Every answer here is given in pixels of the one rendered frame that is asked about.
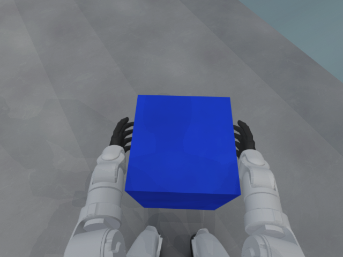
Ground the left robot hand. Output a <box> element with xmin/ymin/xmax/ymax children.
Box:
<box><xmin>110</xmin><ymin>117</ymin><xmax>134</xmax><ymax>153</ymax></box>

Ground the left robot upper arm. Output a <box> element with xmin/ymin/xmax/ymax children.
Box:
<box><xmin>64</xmin><ymin>228</ymin><xmax>126</xmax><ymax>257</ymax></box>

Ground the right robot thigh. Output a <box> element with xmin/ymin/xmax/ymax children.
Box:
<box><xmin>191</xmin><ymin>233</ymin><xmax>230</xmax><ymax>257</ymax></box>

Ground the right robot hand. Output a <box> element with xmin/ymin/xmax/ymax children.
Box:
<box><xmin>233</xmin><ymin>120</ymin><xmax>256</xmax><ymax>159</ymax></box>

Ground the right robot upper arm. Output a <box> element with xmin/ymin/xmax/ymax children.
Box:
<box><xmin>241</xmin><ymin>233</ymin><xmax>305</xmax><ymax>257</ymax></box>

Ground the robot left shin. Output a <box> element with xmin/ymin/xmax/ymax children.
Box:
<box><xmin>145</xmin><ymin>226</ymin><xmax>158</xmax><ymax>233</ymax></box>

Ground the carton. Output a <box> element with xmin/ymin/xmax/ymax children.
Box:
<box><xmin>125</xmin><ymin>95</ymin><xmax>241</xmax><ymax>210</ymax></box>

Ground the robot right forearm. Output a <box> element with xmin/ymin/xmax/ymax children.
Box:
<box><xmin>238</xmin><ymin>149</ymin><xmax>302</xmax><ymax>250</ymax></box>

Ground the robot left forearm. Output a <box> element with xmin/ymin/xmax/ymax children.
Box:
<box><xmin>64</xmin><ymin>145</ymin><xmax>126</xmax><ymax>256</ymax></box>

